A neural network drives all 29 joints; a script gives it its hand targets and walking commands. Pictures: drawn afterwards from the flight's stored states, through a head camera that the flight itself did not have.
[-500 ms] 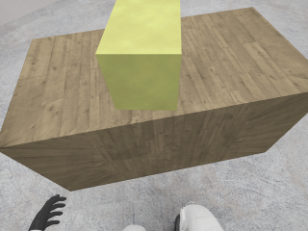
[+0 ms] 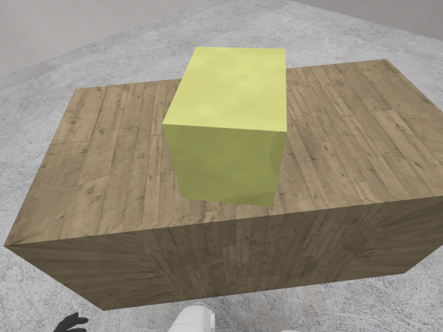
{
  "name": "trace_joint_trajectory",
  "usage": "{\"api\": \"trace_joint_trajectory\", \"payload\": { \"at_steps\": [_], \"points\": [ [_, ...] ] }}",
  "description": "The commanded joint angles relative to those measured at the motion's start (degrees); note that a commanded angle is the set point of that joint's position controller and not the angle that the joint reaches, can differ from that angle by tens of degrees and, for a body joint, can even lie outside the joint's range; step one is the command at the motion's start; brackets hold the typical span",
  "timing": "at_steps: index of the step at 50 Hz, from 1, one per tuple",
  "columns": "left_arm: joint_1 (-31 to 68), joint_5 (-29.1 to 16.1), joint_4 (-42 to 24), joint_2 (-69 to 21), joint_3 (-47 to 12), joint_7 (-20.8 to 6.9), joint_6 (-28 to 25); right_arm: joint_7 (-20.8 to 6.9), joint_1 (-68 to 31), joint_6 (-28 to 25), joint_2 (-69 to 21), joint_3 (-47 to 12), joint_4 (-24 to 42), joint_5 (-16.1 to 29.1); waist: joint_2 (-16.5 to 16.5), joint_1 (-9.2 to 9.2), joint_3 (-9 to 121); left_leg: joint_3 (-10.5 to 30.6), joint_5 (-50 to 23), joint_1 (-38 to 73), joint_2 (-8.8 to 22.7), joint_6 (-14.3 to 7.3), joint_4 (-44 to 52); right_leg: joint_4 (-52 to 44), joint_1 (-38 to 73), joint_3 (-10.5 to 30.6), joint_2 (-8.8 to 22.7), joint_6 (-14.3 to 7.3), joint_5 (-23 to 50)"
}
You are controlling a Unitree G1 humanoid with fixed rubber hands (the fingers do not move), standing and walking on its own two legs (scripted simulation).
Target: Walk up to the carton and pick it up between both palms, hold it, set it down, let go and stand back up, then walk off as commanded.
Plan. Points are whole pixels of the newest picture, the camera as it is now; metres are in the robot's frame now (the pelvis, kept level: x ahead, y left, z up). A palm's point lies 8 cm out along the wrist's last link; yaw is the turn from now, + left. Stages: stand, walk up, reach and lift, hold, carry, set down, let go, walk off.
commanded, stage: walk up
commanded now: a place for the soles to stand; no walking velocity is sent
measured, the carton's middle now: (233, 124) +0.58 -0.01 +0.02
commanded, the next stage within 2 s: none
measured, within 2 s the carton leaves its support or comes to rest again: neither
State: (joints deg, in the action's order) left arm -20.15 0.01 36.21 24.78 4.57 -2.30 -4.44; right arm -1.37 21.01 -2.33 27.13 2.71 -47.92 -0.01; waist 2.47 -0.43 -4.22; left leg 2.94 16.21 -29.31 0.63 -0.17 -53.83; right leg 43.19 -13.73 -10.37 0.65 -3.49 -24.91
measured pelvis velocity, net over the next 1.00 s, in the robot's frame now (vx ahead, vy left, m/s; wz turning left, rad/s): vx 0.05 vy -0.04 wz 0.10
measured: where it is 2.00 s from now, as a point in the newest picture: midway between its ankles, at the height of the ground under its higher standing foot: outside the picture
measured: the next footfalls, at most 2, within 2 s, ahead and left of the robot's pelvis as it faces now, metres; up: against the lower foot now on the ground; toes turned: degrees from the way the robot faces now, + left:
left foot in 0.06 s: +0.15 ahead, +0.12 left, +0.00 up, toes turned +1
right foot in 0.56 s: +0.14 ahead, -0.15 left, +0.00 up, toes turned +2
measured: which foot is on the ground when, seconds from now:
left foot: up 0.00-0.04, down 0.06-0.60, up 0.62-0.98, down 1.00-1.00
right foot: down 0.00-0.10, up 0.12-0.54, down 0.56-1.00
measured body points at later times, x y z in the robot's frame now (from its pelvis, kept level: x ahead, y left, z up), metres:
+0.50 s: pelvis +0.05 +0.00 +0.00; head +0.06 +0.03 +0.45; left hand +0.13 +0.33 -0.11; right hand +0.14 -0.33 -0.08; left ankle +0.11 +0.12 -0.71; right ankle +0.09 -0.14 -0.67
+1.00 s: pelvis +0.05 -0.04 -0.01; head +0.06 -0.05 +0.44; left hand +0.11 +0.30 -0.08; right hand +0.14 -0.37 -0.12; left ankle +0.08 +0.10 -0.71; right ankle +0.08 -0.14 -0.71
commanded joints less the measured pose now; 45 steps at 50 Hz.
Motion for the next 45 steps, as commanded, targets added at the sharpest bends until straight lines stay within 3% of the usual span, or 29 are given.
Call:
{"api": "trace_joint_trajectory", "payload": {
  "at_steps": [1,2,3,4,5,6,8,9,10,12,13,15,19,21,24,25,26,27,28,30,31,33,35,37,39,41,42,44,45],
  "points": [
    [3.0,1.1,-2.0,10.9,3.0,0.6,0.5,0.4,8.2,-4.3,10.0,3.3,1.1,-1.0,-1.8,-1.68,5.5,-2.2,2.2,17.9,-0.3,-4.2,23.7,2.3,-4.1,8.4,12.0,-5.0,15.9],
    [0.2,0.9,-1.9,8.0,2.2,0.6,0.9,1.5,11.4,-4.9,13.6,4.7,1.2,-0.9,6.9,-2.77,6.8,11.0,6.0,22.0,4.1,-6.4,28.7,16.7,-7.3,6.8,7.9,-2.5,17.9],
    [-2.2,0.9,-1.1,6.2,1.9,0.9,1.0,2.4,9.9,-5.0,17.2,5.3,2.6,-1.4,12.9,-1.57,7.9,30.2,-3.7,27.8,12.9,-9.0,30.4,24.1,-19.4,6.4,1.0,1.2,-0.5],
    [-1.9,0.8,-1.0,7.4,1.9,1.3,1.9,2.6,9.1,-4.6,18.8,5.5,2.8,-0.5,9.6,-0.4,4.4,40.9,-6.0,28.9,15.7,-10.9,32.1,26.3,-25.0,9.5,-1.2,1.8,-4.1],
    [-0.1,0.9,-1.8,10.7,2.7,1.3,1.8,2.7,9.4,-4.3,17.6,5.3,3.5,0.3,9.4,-1.82,5.3,44.0,-10.1,32.2,19.5,-16.9,32.1,28.3,-29.2,9.7,-0.5,1.3,-6.9],
    [1.5,1.7,-1.2,12.1,2.5,1.4,2.5,2.7,8.1,-4.2,17.1,5.5,3.3,0.1,6.0,-2.33,5.6,42.2,-9.1,28.8,19.5,-16.1,31.8,29.1,-28.1,11.0,2.5,1.1,-6.5],
    [1.3,0.9,-1.2,11.0,3.0,1.1,2.9,3.3,7.1,-4.1,14.0,4.7,4.0,-0.1,-0.6,-1.43,3.8,28.1,-18.2,25.1,14.5,-9.7,29.7,25.9,-24.8,14.4,3.6,0.8,-3.0],
    [-0.9,0.5,0.2,10.2,2.8,0.8,3.3,3.4,7.5,-4.3,14.0,4.6,4.2,0.3,3.0,-0.9,3.8,23.5,-22.5,22.7,13.2,-6.6,29.9,24.5,-22.2,14.9,4.9,1.3,1.1],
    [-4.0,0.6,1.7,9.7,2.9,0.7,4.0,3.7,7.5,-4.6,13.3,4.6,4.1,0.3,0.8,0.45,2.2,22.3,-26.6,21.1,11.7,-2.3,29.4,23.6,-20.9,15.5,3.6,1.3,3.3],
    [-2.6,0.3,1.3,9.3,3.5,1.1,5.1,4.1,6.9,-4.5,12.9,4.5,4.1,-0.3,2.5,-0.39,2.0,22.5,-20.1,19.9,10.4,-2.5,30.8,24.0,-21.0,16.4,1.9,2.2,5.9],
    [-1.6,0.3,2.1,9.2,2.9,1.2,5.4,4.1,6.6,-4.4,11.8,4.2,4.6,-0.2,3.0,0.38,-0.7,21.5,-21.2,17.2,10.2,-0.8,31.3,22.7,-19.7,17.0,1.4,2.3,7.8],
    [0.4,0.2,2.3,9.5,2.9,1.9,5.8,4.0,2.1,-3.7,11.7,4.1,6.2,-0.8,8.9,-0.12,-2.0,20.1,-6.8,10.9,9.1,-3.9,34.7,21.5,-19.0,15.0,2.5,2.7,7.7],
    [-1.4,0.5,3.1,8.8,2.7,2.1,4.8,3.2,-4.0,-2.9,9.7,3.4,9.1,-2.6,8.2,1.41,-2.4,17.5,4.4,2.3,8.9,-12.8,32.4,16.9,-14.2,12.0,2.7,2.4,3.2],
    [-1.9,0.4,2.9,10.5,2.9,2.4,4.2,2.6,-4.2,-1.8,11.0,3.3,9.2,-2.3,12.5,0.89,-0.5,14.8,7.9,-0.2,8.0,-13.4,28.2,10.1,-8.9,10.2,3.1,2.5,1.1],
    [-5.0,0.8,4.4,9.5,3.4,2.4,2.7,2.2,-5.1,-0.6,11.5,3.7,9.6,-2.5,10.0,1.9,0.4,14.9,15.2,-2.5,8.4,-12.6,24.0,-0.7,-2.1,8.5,1.1,1.1,0.6],
    [-6.3,1.1,4.3,10.3,3.5,2.8,2.0,2.2,-4.5,-0.2,10.3,3.3,10.4,-2.2,4.8,3.38,2.0,14.1,11.0,-3.1,7.0,-10.7,19.2,-5.9,3.4,9.5,0.3,0.5,2.7],
    [-7.0,1.5,5.0,9.3,3.5,3.1,1.4,2.3,-2.6,0.1,7.2,2.3,9.6,-2.0,1.8,3.47,3.9,12.0,11.7,-3.9,5.1,-8.4,12.0,-12.3,5.9,15.0,2.0,0.8,-1.0],
    [-7.8,2.4,3.0,12.0,3.9,3.4,0.4,2.3,0.0,-0.1,4.9,1.5,10.3,-2.4,-5.7,3.16,6.5,7.2,13.7,-6.5,2.1,-6.6,2.4,-19.0,8.3,26.1,8.3,-0.8,-7.4],
    [-3.6,3.2,1.9,16.7,4.6,3.5,-0.1,2.3,-0.5,-0.3,3.5,1.1,10.2,-1.3,-12.2,2.23,1.4,2.3,13.3,-10.7,-4.2,-2.3,-3.5,-24.8,2.2,42.1,18.2,-4.0,-10.7],
    [-0.1,2.4,1.1,18.1,4.8,3.5,-0.3,2.8,-3.1,-0.4,8.1,2.9,9.9,-1.2,-6.3,2.95,2.2,3.6,15.0,-8.7,-1.0,-1.5,-2.9,-21.9,1.7,41.6,20.8,-8.5,-1.9],
    [-0.4,2.0,1.0,18.2,5.3,3.4,-0.2,2.9,-3.2,-0.8,9.7,3.3,9.0,-1.2,-10.0,2.85,3.9,1.7,15.0,-8.3,0.8,-1.7,-3.7,-20.5,2.4,41.6,21.2,-10.4,-2.0],
    [0.8,2.2,0.9,15.8,3.9,3.4,-0.2,2.6,-2.1,-0.6,9.7,3.6,7.4,-0.7,-9.2,2.47,1.0,2.2,13.4,-8.0,0.9,-1.8,-2.6,-18.5,2.0,35.1,17.9,-6.7,7.4],
    [-1.3,2.2,0.7,15.1,4.0,3.4,-0.3,2.2,-2.9,-0.2,8.2,3.3,6.8,-0.9,-8.3,2.79,2.8,1.4,13.5,-6.8,0.8,-2.2,-0.4,-15.7,4.9,34.3,17.5,-5.6,14.2],
    [-0.8,1.5,1.3,14.8,3.6,3.6,-0.2,2.7,-1.8,-0.3,7.2,3.0,6.8,-0.8,-13.4,2.4,2.6,-0.2,11.7,-4.8,0.3,-1.9,-0.5,-14.7,3.1,30.1,15.9,-5.5,25.5],
    [1.2,1.7,0.5,14.1,3.2,3.5,-0.3,2.6,-3.0,-0.3,7.8,2.7,5.7,-0.7,-11.2,2.34,1.6,-1.2,10.5,-2.7,0.3,-2.7,-0.2,-14.9,-0.5,29.0,16.9,-8.2,24.0],
    [1.3,1.3,1.2,13.9,3.3,3.6,0.0,2.2,-4.1,-0.1,7.2,3.1,6.1,-1.0,-15.2,2.82,2.2,-1.0,10.3,-2.7,0.5,-3.0,3.1,-16.7,0.1,29.6,14.8,-7.0,12.6],
    [1.4,1.5,1.0,14.7,3.5,3.5,0.3,2.3,-2.3,-0.2,8.2,3.1,5.2,-0.8,-14.5,2.97,3.1,-2.0,9.9,-1.8,0.8,-2.6,4.5,-16.1,1.1,27.0,14.9,-7.2,11.6],
    [1.8,1.2,0.4,14.3,3.4,3.3,0.5,2.2,-2.3,-0.5,8.1,2.9,5.1,-1.2,-12.7,3.18,2.6,-3.1,8.9,0.2,0.8,-2.6,6.7,-13.9,-0.5,26.8,15.5,-6.9,18.2],
    [2.9,1.5,0.3,13.6,2.9,3.1,0.4,2.2,-2.2,-1.0,7.7,2.8,5.3,-1.1,-10.4,1.79,4.0,-3.6,8.2,3.0,0.6,-3.4,9.5,-12.5,-0.8,26.0,15.5,-7.9,19.4]
  ]
}}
